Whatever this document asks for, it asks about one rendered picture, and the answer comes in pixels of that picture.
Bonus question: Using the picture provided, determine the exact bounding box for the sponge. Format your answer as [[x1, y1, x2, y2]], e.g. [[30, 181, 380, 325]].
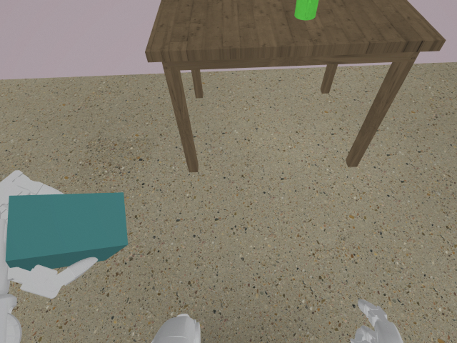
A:
[[6, 192, 128, 271]]

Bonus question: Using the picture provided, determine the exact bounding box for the left robot forearm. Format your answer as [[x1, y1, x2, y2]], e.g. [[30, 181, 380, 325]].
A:
[[0, 294, 22, 343]]

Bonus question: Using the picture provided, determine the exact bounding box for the robot left hand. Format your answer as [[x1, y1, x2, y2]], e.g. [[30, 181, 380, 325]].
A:
[[0, 170, 98, 299]]

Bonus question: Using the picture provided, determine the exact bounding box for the robot left thigh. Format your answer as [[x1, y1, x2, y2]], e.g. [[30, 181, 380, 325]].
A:
[[151, 316, 201, 343]]

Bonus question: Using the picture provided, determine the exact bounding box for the table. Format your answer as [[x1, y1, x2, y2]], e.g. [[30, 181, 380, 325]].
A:
[[145, 0, 446, 172]]

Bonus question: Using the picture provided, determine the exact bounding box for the robot right hand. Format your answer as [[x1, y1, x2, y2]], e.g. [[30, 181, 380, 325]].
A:
[[351, 299, 403, 343]]

